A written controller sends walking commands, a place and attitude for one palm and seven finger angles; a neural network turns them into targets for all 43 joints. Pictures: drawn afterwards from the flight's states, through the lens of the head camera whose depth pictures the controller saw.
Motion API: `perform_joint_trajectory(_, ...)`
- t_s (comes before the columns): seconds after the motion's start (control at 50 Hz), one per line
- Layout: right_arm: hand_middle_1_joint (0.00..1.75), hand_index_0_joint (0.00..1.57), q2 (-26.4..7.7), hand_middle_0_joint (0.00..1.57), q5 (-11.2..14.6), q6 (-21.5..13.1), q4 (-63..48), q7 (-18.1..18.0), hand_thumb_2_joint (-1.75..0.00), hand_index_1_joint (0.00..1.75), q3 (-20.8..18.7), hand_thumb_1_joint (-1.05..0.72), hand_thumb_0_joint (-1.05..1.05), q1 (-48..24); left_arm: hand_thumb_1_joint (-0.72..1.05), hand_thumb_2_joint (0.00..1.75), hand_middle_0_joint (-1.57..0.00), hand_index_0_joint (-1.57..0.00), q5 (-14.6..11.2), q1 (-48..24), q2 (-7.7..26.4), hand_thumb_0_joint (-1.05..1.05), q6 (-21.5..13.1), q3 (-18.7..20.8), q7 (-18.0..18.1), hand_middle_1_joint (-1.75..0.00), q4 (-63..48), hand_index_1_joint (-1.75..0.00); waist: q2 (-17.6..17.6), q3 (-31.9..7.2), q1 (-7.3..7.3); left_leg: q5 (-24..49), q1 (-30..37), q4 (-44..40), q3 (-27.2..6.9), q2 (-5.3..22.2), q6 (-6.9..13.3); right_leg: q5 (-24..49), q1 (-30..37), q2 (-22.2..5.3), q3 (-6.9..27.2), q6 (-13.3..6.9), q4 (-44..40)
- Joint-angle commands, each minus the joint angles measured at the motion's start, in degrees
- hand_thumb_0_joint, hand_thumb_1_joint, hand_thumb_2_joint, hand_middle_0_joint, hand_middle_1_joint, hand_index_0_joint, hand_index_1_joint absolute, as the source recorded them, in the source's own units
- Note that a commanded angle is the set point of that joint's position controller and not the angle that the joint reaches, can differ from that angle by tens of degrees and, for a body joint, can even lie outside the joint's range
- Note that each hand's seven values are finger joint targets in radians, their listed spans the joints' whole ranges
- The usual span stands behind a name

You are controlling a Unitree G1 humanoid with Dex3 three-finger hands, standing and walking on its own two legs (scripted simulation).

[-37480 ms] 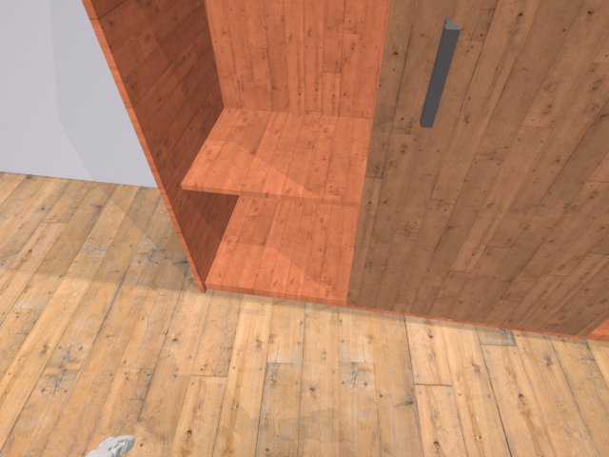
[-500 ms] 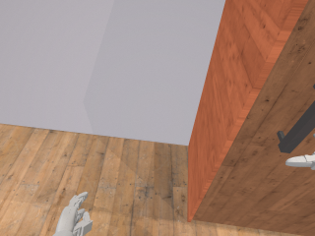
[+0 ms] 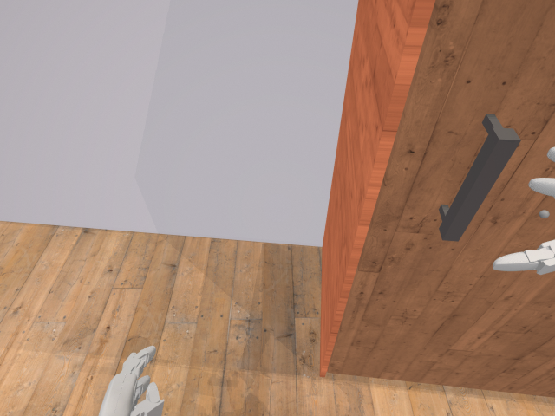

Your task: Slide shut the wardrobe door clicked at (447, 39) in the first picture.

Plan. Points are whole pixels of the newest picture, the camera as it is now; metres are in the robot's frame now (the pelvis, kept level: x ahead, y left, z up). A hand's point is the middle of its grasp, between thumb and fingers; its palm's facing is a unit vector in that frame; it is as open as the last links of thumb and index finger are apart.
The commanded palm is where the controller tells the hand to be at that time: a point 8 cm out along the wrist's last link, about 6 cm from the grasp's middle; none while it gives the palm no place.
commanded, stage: slip the hand off the handle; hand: right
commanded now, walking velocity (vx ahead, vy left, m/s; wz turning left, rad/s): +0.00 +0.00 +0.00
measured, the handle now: (468, 181) +0.38 -0.24 +0.18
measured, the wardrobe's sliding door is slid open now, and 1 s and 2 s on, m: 0.00 0.00 0.00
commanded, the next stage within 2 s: relax the arm and regain balance in 0.70 s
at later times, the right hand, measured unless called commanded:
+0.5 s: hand out of the picture +0.21 -0.30 +0.18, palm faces +0.37 +0.92 -0.13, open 14.7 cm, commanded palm +0.17 -0.33 +0.19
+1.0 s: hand out of the picture +0.09 -0.35 -0.08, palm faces +0.01 +0.97 -0.26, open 15.8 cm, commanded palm none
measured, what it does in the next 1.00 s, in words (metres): walks backwards: right foot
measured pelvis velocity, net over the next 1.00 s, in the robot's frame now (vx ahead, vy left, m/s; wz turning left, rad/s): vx -0.21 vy -0.18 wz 0.03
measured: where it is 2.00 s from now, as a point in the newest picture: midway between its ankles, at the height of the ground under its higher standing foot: outside the picture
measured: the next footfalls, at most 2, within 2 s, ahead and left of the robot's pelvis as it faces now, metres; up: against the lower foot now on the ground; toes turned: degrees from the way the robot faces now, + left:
right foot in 0.96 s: -0.01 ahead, -0.21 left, +0.00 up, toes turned +8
left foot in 1.18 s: -0.34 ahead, -0.20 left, +0.00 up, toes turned +10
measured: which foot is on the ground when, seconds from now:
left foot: down 0.00-0.96, up 0.98-1.00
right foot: down 0.00-0.86, up 0.88-0.94, down 0.96-1.00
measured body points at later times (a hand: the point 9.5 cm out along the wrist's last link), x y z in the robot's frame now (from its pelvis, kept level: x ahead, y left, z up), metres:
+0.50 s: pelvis -0.05 -0.06 -0.01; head -0.08 -0.07 +0.44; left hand +0.18 +0.14 -0.05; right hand +0.19 -0.35 +0.19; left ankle -0.02 +0.11 -0.72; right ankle +0.08 -0.03 -0.72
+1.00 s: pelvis -0.21 -0.18 -0.12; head -0.33 -0.24 +0.31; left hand -0.06 +0.08 -0.13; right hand +0.08 -0.40 -0.07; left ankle -0.01 +0.10 -0.70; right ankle -0.05 -0.21 -0.73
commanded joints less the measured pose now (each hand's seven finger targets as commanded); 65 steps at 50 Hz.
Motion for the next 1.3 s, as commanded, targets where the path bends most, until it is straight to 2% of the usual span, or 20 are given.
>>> perform_joint_trajectory(0.0, 1.15, 0.25, -12.7, 0.25, 1.1, -3.0, -18.9, -2.2, -0.2, 1.15, -4.0, 0.55, 0.0, -7.2, 0.9, 0.9, -0.2, -0.2, 0.6, -7.6, 8.4, 0.0, -4.2, 3.0, -0.5, -0.3, -9.9, -0.3, -4.3, -13.5, -2.38, 2.8, -11.1, -4.3, -0.4, 1.3, 1.2, -9.1, 23.1, -8.5, 16.8, 6.7, -10.4)
perform_joint_trajectory(0.56, 1.15, 0.25, 3.2, 0.25, -5.0, 7.8, -43.9, -12.9, -0.2, 1.15, 9.0, 0.55, 0.0, 2.2, 0.9, 0.9, -0.2, -0.2, 2.2, -15.1, 5.6, 0.0, -1.6, 1.2, -1.8, -0.3, -9.8, -0.3, -2.4, -7.5, -3.51, -0.2, -9.5, 0.7, -1.6, 2.4, -0.2, -26.9, 21.4, -8.9, 22.2, 11.4, -15.1)
perform_joint_trajectory(0.78, 1.15, 0.25, 10.4, 0.25, -10.4, 18.1, -33.9, -15.6, -0.2, 1.15, 21.4, 0.55, 0.0, -27.7, 0.9, 0.9, -0.2, -0.2, 2.1, -22.1, 8.2, 0.0, 5.8, 1.9, -1.8, -0.3, -5.8, -0.3, -2.5, -12.2, -1.81, 3.8, -21.2, 15.8, -3.8, 3.7, 0.0, -23.8, 23.6, -9.3, 28.4, 15.4, -4.5)
perform_joint_trajectory(0.8, 0.3, 0.15, 12.9, 0.15, -3.5, 16.2, 10.5, -16.3, -0.3, 0.3, 22.9, 0.5, 0.0, 19.7, 0.9, 0.9, -0.2, -0.2, 5.9, -13.6, 9.0, 0.0, 3.5, 10.1, -5.5, -0.3, -2.3, -0.3, -1.0, 2.4, -4.81, -18.5, -3.7, 9.2, 1.3, -1.6, -1.3, -4.3, -4.3, -6.1, 17.0, 28.0, -12.6)
perform_joint_trajectory(0.82, 0.3, 0.15, 9.3, 0.15, -7.6, 16.7, 1.9, -14.7, -0.3, 0.3, 19.9, 0.5, 0.0, 35.8, 0.9, 0.9, -0.2, -0.2, 2.6, -5.6, 14.1, 0.0, 9.4, 11.3, -5.2, -0.3, -3.5, -0.3, 4.5, -4.3, -3.75, -20.8, 1.8, -4.6, -1.2, 12.9, 8.8, -15.3, -2.7, 5.0, 7.6, 30.2, 20.5)
perform_joint_trajectory(0.84, 0.3, 0.15, 7.1, 0.15, -10.7, 18.6, -2.9, -13.6, -0.3, 0.3, 21.8, 0.5, 0.0, 19.5, 0.9, 0.9, -0.2, -0.2, 1.1, -8.6, 8.4, 0.0, 15.5, 12.4, -5.2, -0.3, -5.4, -0.3, 32.7, 4.3, 3.22, -25.7, -42.3, -16.9, -36.9, 33.5, 15.9, -26.9, 8.8, 0.7, 20.7, 15.4, 73.8)
perform_joint_trajectory(0.88, 0.3, 0.15, 2.1, 0.15, -12.0, 10.7, -3.8, -11.9, -0.3, 0.3, 22.2, 0.5, 0.0, -10.1, 0.9, 0.9, -0.2, -0.2, 2.5, 5.3, 13.1, 0.0, 13.3, 9.4, -8.2, -0.3, -3.0, -0.3, 24.4, 9.7, 17.09, -6.7, -61.0, -9.9, -16.7, 25.8, 5.8, -29.4, 25.7, -10.0, 31.5, -7.5, 67.1)
perform_joint_trajectory(0.92, 0.3, 0.15, 10.3, 0.15, -8.7, 11.3, -3.5, -10.4, -0.3, 0.3, 27.8, 0.5, 0.0, -15.8, 0.9, 0.9, -0.2, -0.2, -0.8, 13.7, 6.9, 0.0, 14.6, 6.3, -8.8, -0.3, -2.1, -0.3, -5.2, 16.0, 26.2, -17.2, -49.6, 26.8, -4.6, 11.7, -5.1, -26.7, 1.4, -5.8, 21.1, 6.6, 15.6)
perform_joint_trajectory(0.96, 0.3, 0.15, 12.5, 0.15, -10.6, 10.6, 0.3, -8.9, -0.3, 0.3, 25.1, 0.5, 0.0, -0.9, 0.9, 0.9, -0.2, -0.2, 3.0, 3.3, 10.8, 0.0, 12.3, 6.6, -8.5, -0.3, -5.2, -0.3, -30.2, 19.9, 14.95, -20.9, -28.7, 58.6, -6.8, -3.9, -6.6, -43.9, -40.5, -6.6, 28.1, 6.0, -16.4)
perform_joint_trajectory(0.98, 0.3, 0.15, 11.5, 0.15, -10.6, 9.5, 3.5, -8.5, -0.3, 0.3, 22.8, 0.5, 0.0, 8.9, 0.9, 0.9, -0.2, -0.2, 4.3, -5.8, 12.7, 0.0, 11.4, 5.8, -8.1, -0.3, -4.6, -0.3, -30.6, 19.7, 6.92, -13.5, -17.5, 80.0, -7.6, -7.0, -7.8, -44.2, -52.1, -9.3, 38.3, -0.3, -26.4)
perform_joint_trajectory(1.0, 0.3, 0.15, 8.6, 0.15, -11.5, 10.5, 6.6, -9.0, -0.3, 0.3, 21.3, 0.5, 0.0, 13.8, 0.9, 0.9, -0.2, -0.2, 3.8, -11.9, 13.5, 0.0, 11.7, 4.9, -7.5, -0.3, -5.3, -0.3, -26.3, 14.2, 2.69, -7.1, -22.4, 90.3, -10.3, -8.6, -6.6, -61.2, -48.2, -12.3, 50.5, 4.9, -32.7)
perform_joint_trajectory(1.04, 0.3, 0.15, 5.7, 0.15, -12.6, 11.9, 16.9, -7.7, -0.3, 0.3, 17.3, 0.5, 0.0, 30.1, 0.9, 0.9, -0.2, -0.2, 4.3, -17.1, 10.1, 0.0, 11.6, 5.0, -5.4, -0.3, -3.6, -0.3, -9.6, 8.4, -4.9, -2.7, -7.5, 83.5, 0.6, -9.6, -4.5, -54.2, -44.2, -8.8, 36.3, 16.8, -31.9)
perform_joint_trajectory(1.1, 0.3, 0.15, 5.5, 0.15, -10.6, 11.8, 29.7, -5.8, -0.3, 0.3, 19.3, 0.5, 0.0, 52.3, 0.9, 0.9, -0.2, -0.2, 6.3, -13.9, 9.4, 0.0, 12.0, 5.8, -3.9, -0.3, 1.0, -0.3, -10.4, 0.0, -7.44, -21.3, 15.6, 32.1, 12.6, -6.6, -0.2, -23.4, -23.9, -2.4, 10.3, 20.9, -26.9)
perform_joint_trajectory(1.14, 0.3, 0.15, 7.7, 0.15, -8.5, 12.5, 34.7, -5.3, -0.3, 0.3, 20.0, 0.5, 0.0, 56.0, 0.9, 0.9, -0.2, -0.2, 6.3, -6.2, 5.0, 0.0, 13.4, 6.7, -2.3, -0.3, 4.0, -0.3, -1.1, 3.7, -4.78, -26.2, 18.9, -9.0, -4.4, 6.5, 13.8, -27.3, -24.8, 4.5, 9.9, 19.6, 16.2)
perform_joint_trajectory(1.16, 0.3, 0.15, 14.3, 0.15, -10.0, 11.6, 28.6, -5.3, -0.3, 0.3, 23.6, 0.5, 0.0, 37.8, 0.9, 0.9, -0.2, -0.2, 5.8, 1.0, -0.2, 0.0, 15.3, 8.3, -0.5, -0.3, 5.4, -0.3, 14.9, 11.1, 3.4, -10.2, -8.8, -19.2, -15.2, 14.6, 17.3, -24.6, -24.1, 12.7, 6.0, 14.8, 67.8)
perform_joint_trajectory(1.18, 0.3, 0.15, 11.0, 0.15, -10.5, 10.8, 21.7, -6.4, -0.3, 0.3, 23.5, 0.5, 0.0, 17.4, 0.9, 0.9, -0.2, -0.2, 5.2, 7.3, 4.8, 0.0, 16.1, 10.2, -0.7, -0.3, 5.5, -0.3, 3.3, 14.2, 13.14, 2.2, -29.5, -17.3, -16.9, 17.4, 14.8, -17.9, -22.4, 11.9, 14.0, 12.4, 84.7)
perform_joint_trajectory(1.2, 0.3, 0.15, 5.5, 0.15, -11.1, 9.5, 14.8, -7.6, -0.3, 0.3, 20.7, 0.5, 0.0, 2.0, 0.9, 0.9, -0.2, -0.2, 4.4, 18.2, 6.7, 0.0, 16.3, 10.8, -1.7, -0.3, 5.3, -0.3, 11.7, 7.8, 19.78, 38.2, -34.2, -21.9, -23.8, 23.3, -7.0, -16.9, -12.7, 8.4, 16.5, 12.4, 91.9)
perform_joint_trajectory(1.22, 0.3, 0.15, 7.8, 0.15, -10.7, 7.3, 13.9, -9.7, -0.3, 0.3, 19.8, 0.5, 0.0, 6.0, 0.9, 0.9, -0.2, -0.2, 4.2, 17.2, 12.2, 0.0, 16.3, 10.6, -3.3, -0.3, 8.0, -0.3, 10.4, 8.6, 14.44, 1.4, -41.9, -24.8, -34.5, 22.3, -12.5, -10.5, -2.2, 0.3, 26.2, 9.7, 84.5)
perform_joint_trajectory(1.24, 0.3, 0.15, 5.7, 0.15, -11.3, 6.2, 15.0, -10.5, -0.3, 0.3, 19.8, 0.5, 0.0, 3.5, 0.9, 0.9, -0.2, -0.2, 3.9, 20.1, 14.7, 0.0, 15.8, 12.0, -4.2, -0.3, 9.7, -0.3, 15.6, 9.9, 17.27, -20.5, -38.8, -24.4, -32.3, 23.3, -4.4, -10.9, -2.1, -1.4, 23.2, 8.8, 82.4)
perform_joint_trajectory(1.28, 0.3, 0.15, 8.7, 0.15, -11.6, 7.3, 20.1, -10.9, -0.3, 0.3, 21.1, 0.5, 0.0, 4.5, 0.9, 0.9, -0.2, -0.2, 5.3, 24.2, 6.1, 0.0, 15.2, 8.7, -5.3, -0.3, 9.4, -0.3, 2.1, 8.5, 17.81, -10.9, -21.3, -15.0, -12.6, 16.5, 2.8, -17.2, -0.7, -3.1, 9.8, 8.0, 55.8)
